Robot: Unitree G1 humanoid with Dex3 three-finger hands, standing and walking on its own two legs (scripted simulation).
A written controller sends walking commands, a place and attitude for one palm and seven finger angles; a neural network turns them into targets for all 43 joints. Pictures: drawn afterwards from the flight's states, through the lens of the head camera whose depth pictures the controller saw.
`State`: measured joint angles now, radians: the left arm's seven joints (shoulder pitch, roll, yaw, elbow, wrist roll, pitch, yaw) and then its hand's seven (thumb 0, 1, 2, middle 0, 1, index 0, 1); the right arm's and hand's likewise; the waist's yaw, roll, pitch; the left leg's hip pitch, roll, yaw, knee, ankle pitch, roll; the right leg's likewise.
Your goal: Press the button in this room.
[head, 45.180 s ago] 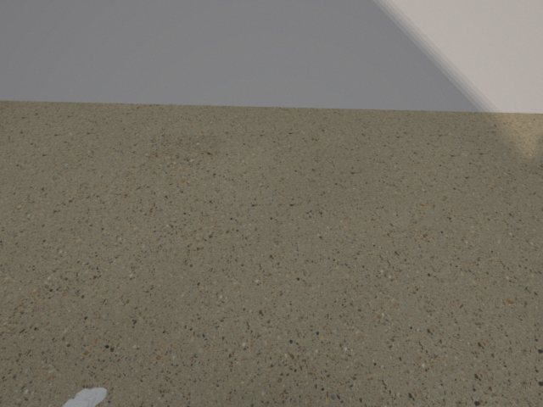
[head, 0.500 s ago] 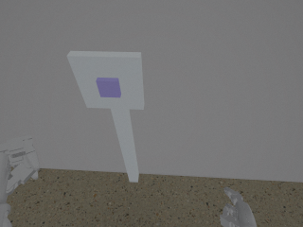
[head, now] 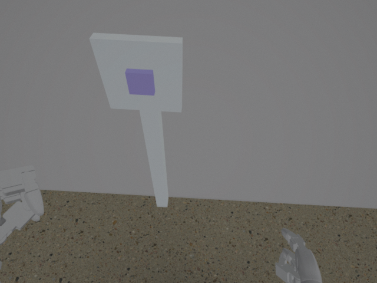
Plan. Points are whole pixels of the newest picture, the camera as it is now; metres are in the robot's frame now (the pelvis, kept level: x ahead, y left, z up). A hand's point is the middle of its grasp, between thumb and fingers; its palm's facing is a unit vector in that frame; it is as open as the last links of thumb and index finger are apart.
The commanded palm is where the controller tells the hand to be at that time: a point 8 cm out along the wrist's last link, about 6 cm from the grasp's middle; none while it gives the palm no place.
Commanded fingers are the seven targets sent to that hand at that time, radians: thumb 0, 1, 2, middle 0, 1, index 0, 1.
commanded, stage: step back with the hand held close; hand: left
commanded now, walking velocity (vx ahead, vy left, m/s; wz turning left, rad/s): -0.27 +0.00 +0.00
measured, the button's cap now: (141, 81) +0.57 +0.18 +0.11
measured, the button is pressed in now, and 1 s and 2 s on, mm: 0 0 0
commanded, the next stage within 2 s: stop stepping back and stand still in 0.64 s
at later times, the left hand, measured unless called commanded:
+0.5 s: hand (16, 259) +0.12 +0.22 +0.18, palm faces +0.27 -0.83 -0.49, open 3.1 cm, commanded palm +0.06 +0.28 +0.19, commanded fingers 0.00 0.90 0.90 -1.30 -1.50 -1.30 -1.50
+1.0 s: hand out of the picture -0.02 +0.24 +0.18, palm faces +0.34 -0.84 -0.42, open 3.1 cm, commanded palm -0.07 +0.28 +0.19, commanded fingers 0.00 0.90 0.90 -1.30 -1.50 -1.30 -1.50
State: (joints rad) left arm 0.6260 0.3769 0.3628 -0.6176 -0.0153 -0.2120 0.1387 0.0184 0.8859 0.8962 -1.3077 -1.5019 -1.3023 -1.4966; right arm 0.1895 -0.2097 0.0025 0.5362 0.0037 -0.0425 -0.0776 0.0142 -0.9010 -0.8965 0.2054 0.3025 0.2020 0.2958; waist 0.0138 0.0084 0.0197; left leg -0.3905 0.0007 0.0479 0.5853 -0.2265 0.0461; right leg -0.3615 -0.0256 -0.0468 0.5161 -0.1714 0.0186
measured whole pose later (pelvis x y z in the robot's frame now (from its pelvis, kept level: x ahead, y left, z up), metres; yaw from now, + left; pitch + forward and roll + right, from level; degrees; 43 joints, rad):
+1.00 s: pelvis -0.21 +0.01 +0.01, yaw -3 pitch +1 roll -1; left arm 0.65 0.42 0.37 -0.64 -0.05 -0.18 0.14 0.02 0.88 0.90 -1.31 -1.50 -1.30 -1.50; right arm 0.22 -0.18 0.02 0.64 -0.01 -0.07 -0.06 0.01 -0.90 -0.90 0.21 0.30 0.20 0.30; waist 0.03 -0.05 -0.06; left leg -0.55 -0.02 -0.01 0.84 -0.27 -0.01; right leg -0.21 0.00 -0.03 0.46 -0.27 -0.02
